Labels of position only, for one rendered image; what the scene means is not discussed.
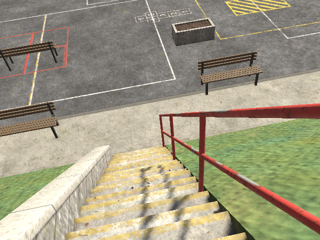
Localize stairs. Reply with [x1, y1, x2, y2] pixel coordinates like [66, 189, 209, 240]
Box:
[65, 145, 248, 240]

